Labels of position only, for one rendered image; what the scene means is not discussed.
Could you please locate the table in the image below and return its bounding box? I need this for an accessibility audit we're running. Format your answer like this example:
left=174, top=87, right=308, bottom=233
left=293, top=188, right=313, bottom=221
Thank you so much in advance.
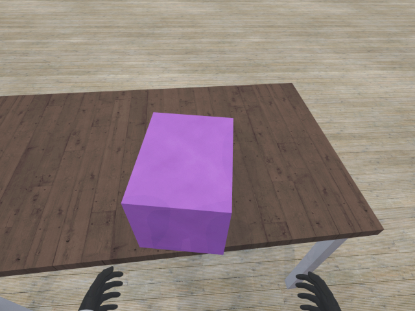
left=0, top=83, right=384, bottom=311

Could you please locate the right robot hand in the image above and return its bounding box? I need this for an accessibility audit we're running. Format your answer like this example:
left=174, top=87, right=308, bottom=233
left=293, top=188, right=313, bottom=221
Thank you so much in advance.
left=295, top=271, right=341, bottom=311

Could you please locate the carton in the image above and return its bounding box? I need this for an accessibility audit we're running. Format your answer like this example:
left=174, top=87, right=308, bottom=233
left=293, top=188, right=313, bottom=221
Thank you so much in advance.
left=121, top=112, right=233, bottom=255

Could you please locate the left robot hand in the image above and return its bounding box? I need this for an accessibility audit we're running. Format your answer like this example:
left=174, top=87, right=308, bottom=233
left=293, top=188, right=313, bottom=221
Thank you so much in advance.
left=78, top=266, right=123, bottom=311

